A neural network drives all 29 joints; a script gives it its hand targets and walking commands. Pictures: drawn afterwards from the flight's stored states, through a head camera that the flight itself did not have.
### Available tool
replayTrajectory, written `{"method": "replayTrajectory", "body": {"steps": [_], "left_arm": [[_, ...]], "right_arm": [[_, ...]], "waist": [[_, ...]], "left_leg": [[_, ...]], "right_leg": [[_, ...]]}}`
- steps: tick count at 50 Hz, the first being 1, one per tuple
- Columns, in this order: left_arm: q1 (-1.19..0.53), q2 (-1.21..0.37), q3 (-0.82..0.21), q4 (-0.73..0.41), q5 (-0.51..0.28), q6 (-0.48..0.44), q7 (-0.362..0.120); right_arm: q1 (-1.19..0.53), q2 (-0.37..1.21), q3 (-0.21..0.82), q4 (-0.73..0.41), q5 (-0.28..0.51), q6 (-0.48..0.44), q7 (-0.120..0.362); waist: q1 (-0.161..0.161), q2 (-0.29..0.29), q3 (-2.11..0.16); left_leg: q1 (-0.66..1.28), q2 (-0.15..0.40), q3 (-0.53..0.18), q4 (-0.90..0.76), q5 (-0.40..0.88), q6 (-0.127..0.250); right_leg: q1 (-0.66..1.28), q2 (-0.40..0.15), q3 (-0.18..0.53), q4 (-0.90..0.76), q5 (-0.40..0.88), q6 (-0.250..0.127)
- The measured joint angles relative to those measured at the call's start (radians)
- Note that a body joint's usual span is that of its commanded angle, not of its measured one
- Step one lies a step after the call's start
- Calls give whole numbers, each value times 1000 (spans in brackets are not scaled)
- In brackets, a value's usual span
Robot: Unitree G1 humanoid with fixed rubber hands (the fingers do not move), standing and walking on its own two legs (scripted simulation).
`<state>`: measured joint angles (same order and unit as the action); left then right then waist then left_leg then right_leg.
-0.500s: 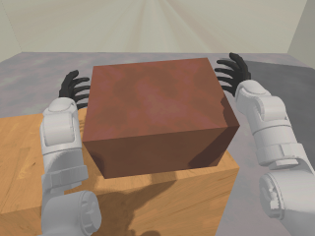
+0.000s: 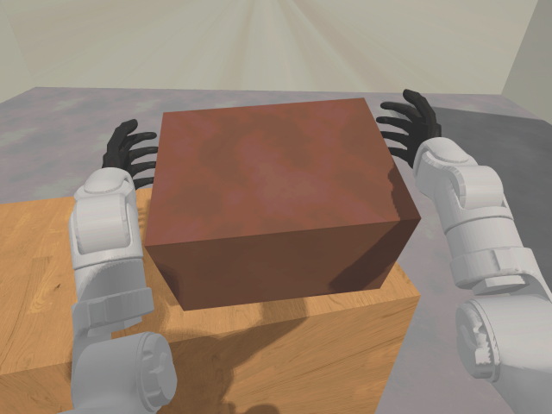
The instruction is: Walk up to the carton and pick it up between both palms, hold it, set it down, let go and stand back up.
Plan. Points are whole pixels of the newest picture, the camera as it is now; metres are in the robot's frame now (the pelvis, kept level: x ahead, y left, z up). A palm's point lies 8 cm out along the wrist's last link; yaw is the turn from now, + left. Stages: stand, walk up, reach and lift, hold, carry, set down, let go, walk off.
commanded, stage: hold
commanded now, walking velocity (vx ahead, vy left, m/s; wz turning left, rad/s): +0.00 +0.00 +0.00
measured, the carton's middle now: (274, 203) +0.39 +0.01 +0.18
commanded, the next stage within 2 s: none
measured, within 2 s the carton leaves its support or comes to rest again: neither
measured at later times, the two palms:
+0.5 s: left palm (121, 173) +0.35 +0.21 +0.26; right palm (426, 146) +0.36 -0.20 +0.28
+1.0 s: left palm (128, 176) +0.35 +0.20 +0.26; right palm (431, 150) +0.36 -0.20 +0.28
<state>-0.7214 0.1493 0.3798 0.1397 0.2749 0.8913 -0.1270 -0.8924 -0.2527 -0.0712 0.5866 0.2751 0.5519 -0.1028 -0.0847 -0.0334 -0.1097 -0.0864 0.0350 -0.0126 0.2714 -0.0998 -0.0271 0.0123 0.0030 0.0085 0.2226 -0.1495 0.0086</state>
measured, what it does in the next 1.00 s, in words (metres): stands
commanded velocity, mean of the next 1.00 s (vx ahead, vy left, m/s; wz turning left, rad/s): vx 0.00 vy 0.00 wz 0.00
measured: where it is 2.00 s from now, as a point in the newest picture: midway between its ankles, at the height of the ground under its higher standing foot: outside the picture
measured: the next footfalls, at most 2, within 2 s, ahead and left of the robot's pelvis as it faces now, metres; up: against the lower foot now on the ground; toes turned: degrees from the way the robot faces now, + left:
none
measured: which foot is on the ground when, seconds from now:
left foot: down 0.00-1.00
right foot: down 0.00-1.00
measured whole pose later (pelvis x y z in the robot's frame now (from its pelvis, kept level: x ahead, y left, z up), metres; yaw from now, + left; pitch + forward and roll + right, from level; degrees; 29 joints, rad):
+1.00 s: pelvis +0.00 +0.00 +0.00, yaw +0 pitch -5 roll -1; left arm -0.71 0.13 0.38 0.12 0.28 0.89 -0.12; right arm -0.89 -0.26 -0.06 0.57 0.27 0.56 -0.10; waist -0.08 -0.01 -0.11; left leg -0.08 0.04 -0.01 0.26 -0.09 -0.03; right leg 0.01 0.01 0.02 0.23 -0.15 0.00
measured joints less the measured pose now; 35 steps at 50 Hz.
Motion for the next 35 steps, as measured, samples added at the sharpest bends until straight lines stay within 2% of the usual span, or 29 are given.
{"method": "replayTrajectory", "body": {"steps": [9, 15, 20, 26, 35], "left_arm": [[44, -12, -10, -59, -10, 6, 15], [2, -19, 14, 5, 3, -6, -1], [-10, -7, 10, 2, 5, -13, 2], [-18, 2, 25, 24, 4, -9, -18], [8, 5, -10, -20, -6, 1, 1]], "right_arm": [[40, -1, 19, -61, 13, 8, -21], [16, 6, -7, -25, -21, 18, -11], [0, 0, 8, -30, -10, 11, -23], [1, 13, -1, -18, -16, 15, -23], [16, 7, -1, -36, 0, 12, -22]], "waist": [[-11, 10, 7], [-5, 15, 0], [1, 22, 5], [0, 8, -9], [-7, -4, -7]], "left_leg": [[5, 3, -7, 1, -1, -4], [-3, 4, -5, -13, 12, -5], [-6, 6, -1, -14, 14, -5], [1, 2, -3, -17, 12, -4], [-3, -2, -7, 1, 0, 0]], "right_leg": [[11, 4, -6, -7, 1, -4], [-9, 5, -3, 2, 3, -6], [-15, 7, 2, 2, 7, -6], [-7, 4, -1, -1, 3, -5], [2, 0, -3, -4, 1, -1]]}}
